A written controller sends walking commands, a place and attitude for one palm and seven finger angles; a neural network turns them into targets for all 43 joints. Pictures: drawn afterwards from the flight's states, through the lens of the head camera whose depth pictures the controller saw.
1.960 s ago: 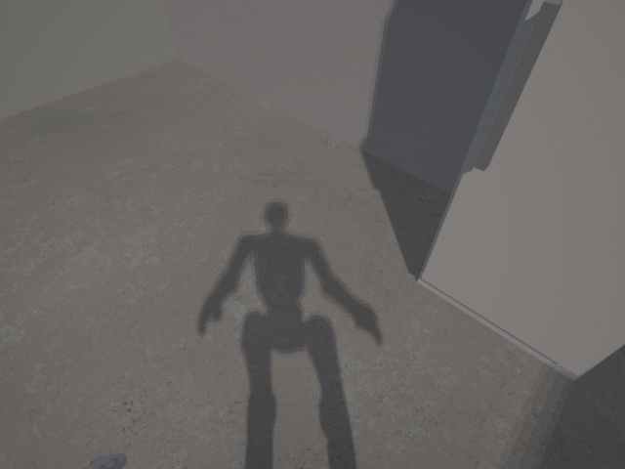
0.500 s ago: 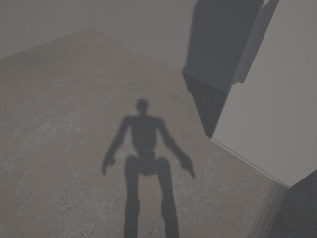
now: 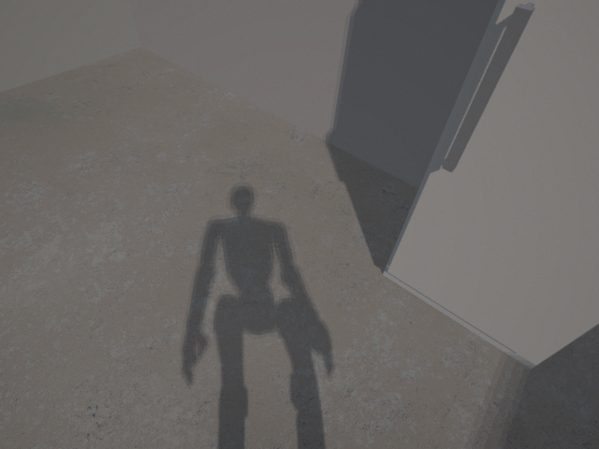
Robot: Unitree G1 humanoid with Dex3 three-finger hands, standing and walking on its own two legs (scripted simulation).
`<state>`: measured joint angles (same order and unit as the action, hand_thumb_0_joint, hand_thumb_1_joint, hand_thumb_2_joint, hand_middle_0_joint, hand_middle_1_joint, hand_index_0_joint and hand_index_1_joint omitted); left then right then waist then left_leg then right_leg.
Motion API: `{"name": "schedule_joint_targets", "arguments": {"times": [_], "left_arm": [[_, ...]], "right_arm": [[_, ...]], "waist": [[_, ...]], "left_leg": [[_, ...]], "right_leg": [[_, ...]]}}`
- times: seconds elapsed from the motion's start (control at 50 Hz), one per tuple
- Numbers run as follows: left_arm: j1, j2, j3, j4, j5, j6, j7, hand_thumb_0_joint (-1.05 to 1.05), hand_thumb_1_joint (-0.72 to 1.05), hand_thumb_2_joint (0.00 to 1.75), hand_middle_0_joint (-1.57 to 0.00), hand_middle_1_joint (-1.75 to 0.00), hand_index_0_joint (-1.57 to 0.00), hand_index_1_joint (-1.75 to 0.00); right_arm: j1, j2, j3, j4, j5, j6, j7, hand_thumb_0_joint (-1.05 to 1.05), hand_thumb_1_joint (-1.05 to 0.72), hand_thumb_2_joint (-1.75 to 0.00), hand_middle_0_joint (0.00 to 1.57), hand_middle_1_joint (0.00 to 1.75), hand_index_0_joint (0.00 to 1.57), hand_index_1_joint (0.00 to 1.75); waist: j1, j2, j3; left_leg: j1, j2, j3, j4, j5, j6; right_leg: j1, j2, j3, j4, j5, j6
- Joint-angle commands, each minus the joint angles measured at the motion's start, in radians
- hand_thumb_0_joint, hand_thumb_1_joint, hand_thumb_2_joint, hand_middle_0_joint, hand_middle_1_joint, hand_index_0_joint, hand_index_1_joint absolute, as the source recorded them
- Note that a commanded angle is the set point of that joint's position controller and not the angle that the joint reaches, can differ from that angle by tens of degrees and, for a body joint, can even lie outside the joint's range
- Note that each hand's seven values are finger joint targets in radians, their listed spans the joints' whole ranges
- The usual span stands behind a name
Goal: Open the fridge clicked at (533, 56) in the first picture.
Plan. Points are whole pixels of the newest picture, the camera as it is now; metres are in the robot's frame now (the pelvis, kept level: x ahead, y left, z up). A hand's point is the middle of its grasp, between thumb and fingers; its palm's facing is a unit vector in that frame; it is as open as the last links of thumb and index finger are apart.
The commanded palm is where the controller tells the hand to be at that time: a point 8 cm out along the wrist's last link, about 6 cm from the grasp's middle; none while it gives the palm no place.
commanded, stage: turn to face it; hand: left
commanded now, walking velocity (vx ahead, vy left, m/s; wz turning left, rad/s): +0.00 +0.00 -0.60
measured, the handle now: (483, 98) +0.82 -0.35 +0.09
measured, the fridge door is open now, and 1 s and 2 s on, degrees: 0 0 0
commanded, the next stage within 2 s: take the last steps up to it in 0.98 s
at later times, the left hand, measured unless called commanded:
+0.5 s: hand (209, 415) +0.20 +0.15 -0.16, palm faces -0.18 -0.95 -0.24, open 7.4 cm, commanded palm none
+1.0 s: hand (201, 393) +0.23 +0.17 -0.17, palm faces -0.44 -0.88 -0.20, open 7.4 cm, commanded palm none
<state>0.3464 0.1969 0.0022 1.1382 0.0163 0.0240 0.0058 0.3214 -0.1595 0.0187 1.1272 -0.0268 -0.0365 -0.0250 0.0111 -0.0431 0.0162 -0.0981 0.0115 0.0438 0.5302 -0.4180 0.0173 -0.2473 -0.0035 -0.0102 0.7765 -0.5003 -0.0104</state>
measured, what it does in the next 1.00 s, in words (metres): steps on the spot, turning right: right foot, then left foot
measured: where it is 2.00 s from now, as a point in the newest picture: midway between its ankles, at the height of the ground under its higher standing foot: outside the picture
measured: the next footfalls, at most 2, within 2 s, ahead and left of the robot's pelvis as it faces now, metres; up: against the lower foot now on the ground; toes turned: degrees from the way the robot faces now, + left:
right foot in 0.22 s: +0.15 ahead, -0.13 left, +0.00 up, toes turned -11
left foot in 0.66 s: +0.15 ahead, +0.11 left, +0.00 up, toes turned -15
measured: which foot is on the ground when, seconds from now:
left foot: down 0.00-0.22, up 0.24-0.64, down 0.66-1.00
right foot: up 0.00-0.20, down 0.22-0.68, up 0.70-1.00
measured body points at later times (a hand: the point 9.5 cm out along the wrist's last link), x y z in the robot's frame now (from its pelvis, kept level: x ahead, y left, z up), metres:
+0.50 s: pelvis +0.06 -0.03 +0.00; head +0.10 -0.04 +0.45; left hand +0.21 +0.20 -0.14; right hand +0.11 -0.30 -0.14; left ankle +0.10 +0.13 -0.68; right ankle +0.11 -0.12 -0.73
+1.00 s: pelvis +0.09 +0.01 +0.01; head +0.13 +0.01 +0.46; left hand +0.26 +0.22 -0.15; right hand +0.01 -0.22 -0.13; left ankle +0.12 +0.12 -0.73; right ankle +0.01 -0.11 -0.68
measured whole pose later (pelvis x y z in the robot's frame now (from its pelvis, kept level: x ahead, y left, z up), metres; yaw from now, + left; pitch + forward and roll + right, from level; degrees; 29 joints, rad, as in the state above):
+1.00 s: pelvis +0.09 +0.01 +0.01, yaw -28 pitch +0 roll -1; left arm 0.21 0.24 0.08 0.95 0.02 0.08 -0.02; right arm 0.26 -0.17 -0.03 0.95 -0.03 0.00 -0.03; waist -0.01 -0.03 0.07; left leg -0.19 0.11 0.21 0.50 -0.31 0.00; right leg -0.41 -0.05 -0.03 0.89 -0.43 0.06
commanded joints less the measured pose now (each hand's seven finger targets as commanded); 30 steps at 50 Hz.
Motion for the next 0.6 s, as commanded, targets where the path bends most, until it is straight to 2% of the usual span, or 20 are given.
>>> {"name": "schedule_joint_targets", "arguments": {"times": [0.0, 0.06, 0.1, 0.14, 0.16, 0.18, 0.2, 0.22, 0.24, 0.26, 0.28, 0.3, 0.32, 0.34, 0.38, 0.4, 0.44, 0.5, 0.54, 0.58], "left_arm": [[-0.162, 0.074, 0.044, -0.145, 0.000, -0.028, 0.005, 0.00, 0.90, 0.90, -0.20, -0.30, -0.20, -0.30], [-0.169, 0.041, 0.051, -0.169, -0.003, -0.011, -0.016, 0.00, 0.90, 0.90, -0.20, -0.30, -0.20, -0.30], [-0.167, 0.030, 0.056, -0.179, -0.003, -0.006, -0.023, 0.00, 0.90, 0.90, -0.20, -0.30, -0.20, -0.30], [-0.100, 0.041, 0.067, -0.175, 0.000, -0.009, -0.024, 0.00, 0.90, 0.90, -0.20, -0.30, -0.20, -0.30], [-0.030, 0.062, 0.074, -0.159, 0.001, -0.016, -0.022, 0.00, 0.90, 0.90, -0.20, -0.30, -0.20, -0.30], [0.060, 0.110, 0.089, -0.135, 0.007, -0.030, -0.016, 0.00, 0.90, 0.90, -0.20, -0.30, -0.20, -0.30], [0.140, 0.221, 0.114, -0.124, 0.015, -0.043, 0.002, 0.00, 0.90, 0.90, -0.20, -0.30, -0.20, -0.30], [0.144, 0.264, 0.120, -0.128, -0.013, -0.038, 0.012, 0.00, 0.90, 0.90, -0.20, -0.30, -0.20, -0.30], [0.070, 0.233, 0.116, -0.144, -0.018, -0.022, 0.022, 0.00, 0.90, 0.90, -0.20, -0.30, -0.20, -0.30], [-0.003, 0.204, 0.109, -0.170, -0.012, -0.014, 0.022, 0.00, 0.90, 0.90, -0.20, -0.30, -0.20, -0.30], [-0.076, 0.191, 0.102, -0.197, -0.006, -0.007, 0.021, 0.00, 0.90, 0.90, -0.20, -0.30, -0.20, -0.30], [-0.138, 0.175, 0.097, -0.219, -0.001, -0.005, 0.022, 0.00, 0.90, 0.90, -0.20, -0.30, -0.20, -0.30], [-0.179, 0.166, 0.097, -0.231, 0.007, -0.005, 0.023, 0.00, 0.90, 0.90, -0.20, -0.30, -0.20, -0.30], [-0.182, 0.174, 0.097, -0.241, 0.009, -0.007, 0.020, 0.00, 0.90, 0.90, -0.20, -0.30, -0.20, -0.30], [-0.173, 0.191, 0.099, -0.244, 0.011, -0.006, 0.014, 0.00, 0.90, 0.90, -0.20, -0.30, -0.20, -0.30], [-0.164, 0.192, 0.100, -0.246, 0.011, -0.005, 0.010, 0.00, 0.90, 0.90, -0.20, -0.30, -0.20, -0.30], [-0.151, 0.199, 0.102, -0.254, 0.013, -0.007, 0.006, 0.00, 0.90, 0.90, -0.20, -0.30, -0.20, -0.30], [-0.149, 0.216, 0.109, -0.275, 0.014, -0.003, 0.001, 0.00, 0.90, 0.90, -0.20, -0.30, -0.20, -0.30], [-0.144, 0.220, 0.113, -0.289, 0.015, -0.001, 0.001, 0.00, 0.90, 0.90, -0.20, -0.30, -0.20, -0.30], [-0.158, 0.223, 0.114, -0.302, 0.011, 0.005, 0.000, 0.00, 0.90, 0.90, -0.20, -0.30, -0.20, -0.30]], "right_arm": [[0.179, -0.191, -0.052, 0.005, 0.001, -0.002, -0.036, 0.00, -0.90, -0.90, 0.20, 0.30, 0.20, 0.30], [0.112, -0.184, -0.066, -0.027, 0.003, -0.001, -0.037, 0.00, -0.90, -0.90, 0.20, 0.30, 0.20, 0.30], [0.090, -0.180, -0.073, -0.034, 0.006, -0.001, -0.037, 0.00, -0.90, -0.90, 0.20, 0.30, 0.20, 0.30], [0.061, -0.194, -0.086, -0.050, 0.016, -0.001, -0.038, 0.00, -0.90, -0.90, 0.20, 0.30, 0.20, 0.30], [0.058, -0.200, -0.090, -0.058, 0.021, 0.000, -0.035, 0.00, -0.90, -0.90, 0.20, 0.30, 0.20, 0.30], [0.061, -0.193, -0.091, -0.068, 0.029, 0.002, -0.029, 0.00, -0.90, -0.90, 0.20, 0.30, 0.20, 0.30], [0.087, -0.133, -0.081, -0.089, 0.036, 0.002, -0.017, 0.00, -0.90, -0.90, 0.20, 0.30, 0.20, 0.30], [0.059, -0.123, -0.082, -0.124, 0.036, 0.014, -0.022, 0.00, -0.90, -0.90, 0.20, 0.30, 0.20, 0.30], [0.024, -0.129, -0.088, -0.125, 0.031, 0.023, -0.029, 0.00, -0.90, -0.90, 0.20, 0.30, 0.20, 0.30], [-0.025, -0.110, -0.087, -0.134, 0.027, 0.028, -0.021, 0.00, -0.90, -0.90, 0.20, 0.30, 0.20, 0.30], [-0.041, -0.110, -0.087, -0.139, 0.018, 0.037, -0.014, 0.00, -0.90, -0.90, 0.20, 0.30, 0.20, 0.30], [-0.039, -0.112, -0.088, -0.142, 0.011, 0.048, -0.012, 0.00, -0.90, -0.90, 0.20, 0.30, 0.20, 0.30], [-0.019, -0.100, -0.089, -0.140, 0.007, 0.055, -0.009, 0.00, -0.90, -0.90, 0.20, 0.30, 0.20, 0.30], [0.000, -0.095, -0.087, -0.137, 0.005, 0.060, -0.006, 0.00, -0.90, -0.90, 0.20, 0.30, 0.20, 0.30], [-0.007, -0.100, -0.088, -0.151, 0.005, 0.064, -0.003, 0.00, -0.90, -0.90, 0.20, 0.30, 0.20, 0.30], [-0.027, -0.106, -0.088, -0.165, 0.004, 0.063, -0.002, 0.00, -0.90, -0.90, 0.20, 0.30, 0.20, 0.30], [-0.061, -0.115, -0.087, -0.194, 0.005, 0.057, 0.000, 0.00, -0.90, -0.90, 0.20, 0.30, 0.20, 0.30], [-0.109, -0.129, -0.087, -0.238, 0.012, 0.050, -0.002, 0.00, -0.90, -0.90, 0.20, 0.30, 0.20, 0.30], [-0.122, -0.125, -0.086, -0.253, 0.019, 0.040, -0.005, 0.00, -0.90, -0.90, 0.20, 0.30, 0.20, 0.30], [-0.097, -0.132, -0.088, -0.258, 0.023, 0.036, -0.010, 0.00, -0.90, -0.90, 0.20, 0.30, 0.20, 0.30]], "waist": [[-0.074, 0.206, 0.129], [-0.042, 0.201, 0.114], [-0.029, 0.221, 0.090], [0.016, 0.185, 0.033], [0.050, 0.154, -0.001], [0.095, 0.072, -0.054], [0.117, -0.181, -0.155], [0.092, -0.219, -0.180], [0.075, -0.108, -0.107], [0.066, -0.092, -0.027], [0.040, -0.086, 0.016], [0.013, -0.067, 0.043], [-0.012, -0.031, 0.033], [-0.023, -0.016, 0.007], [-0.023, -0.035, -0.012], [-0.016, -0.042, -0.018], [-0.006, -0.066, -0.031], [0.002, -0.106, -0.045], [0.011, -0.109, -0.070], [-0.008, -0.116, -0.088]], "left_leg": [[0.177, 0.314, -0.199, -0.137, 1.049, 0.164], [0.104, 0.279, -0.090, -0.168, 0.869, 0.129], [0.079, 0.260, -0.026, -0.144, 0.883, 0.105], [0.054, 0.263, 0.020, -0.052, 0.937, 0.081], [0.029, 0.245, 0.051, 0.038, 0.902, 0.053], [-0.091, 0.219, 0.070, 0.213, 0.734, 0.008], [-0.303, 0.077, 0.127, 0.541, 0.196, -0.049], [-0.368, 0.017, 0.035, 0.779, -0.200, -0.062], [-0.377, 0.072, -0.048, 0.772, -0.178, -0.046], [-0.392, 0.097, -0.032, 0.742, -0.125, -0.042], [-0.375, 0.110, -0.037, 0.729, -0.086, -0.046], [-0.340, 0.115, -0.038, 0.689, -0.055, -0.053], [-0.307, 0.109, -0.033, 0.638, -0.032, -0.059], [-0.302, 0.099, -0.021, 0.601, -0.005, -0.063], [-0.308, 0.086, -0.007, 0.537, 0.030, -0.071], [-0.320, 0.077, -0.006, 0.507, 0.040, -0.073], [-0.330, 0.066, -0.007, 0.434, 0.040, -0.077], [-0.311, 0.048, -0.007, 0.322, 0.009, -0.078], [-0.267, 0.027, -0.003, 0.222, -0.002, -0.074], [-0.191, 0.011, 0.000, 0.114, 0.046, -0.068]], "right_leg": [[-0.350, -0.041, -0.014, 0.188, -0.066, -0.004], [-0.281, -0.043, -0.057, 0.110, 0.048, 0.003], [-0.205, -0.026, -0.091, 0.021, 0.126, -0.005], [-0.079, -0.013, -0.098, -0.088, 0.238, -0.017], [0.028, -0.001, -0.110, -0.172, 0.330, -0.018], [0.224, -0.046, -0.052, -0.274, 0.463, -0.043], [0.391, -0.306, 0.317, -0.343, 0.719, -0.169], [0.325, -0.460, 0.530, -0.422, 0.967, -0.278], [0.245, -0.412, 0.414, -0.427, 0.790, -0.294], [0.115, -0.346, 0.364, -0.456, 0.602, -0.250], [-0.003, -0.319, 0.345, -0.485, 0.439, -0.224], [-0.104, -0.300, 0.318, -0.513, 0.336, -0.205], [-0.140, -0.275, 0.288, -0.518, 0.306, -0.186], [-0.138, -0.248, 0.264, -0.513, 0.307, -0.173], [-0.131, -0.218, 0.254, -0.506, 0.276, -0.161], [-0.119, -0.204, 0.265, -0.505, 0.262, -0.159], [-0.087, -0.192, 0.285, -0.485, 0.314, -0.162], [-0.063, -0.192, 0.335, -0.459, 0.376, -0.173], [-0.042, -0.185, 0.363, -0.422, 0.475, -0.175], [-0.061, -0.170, 0.380, -0.397, 0.500, -0.150]]}}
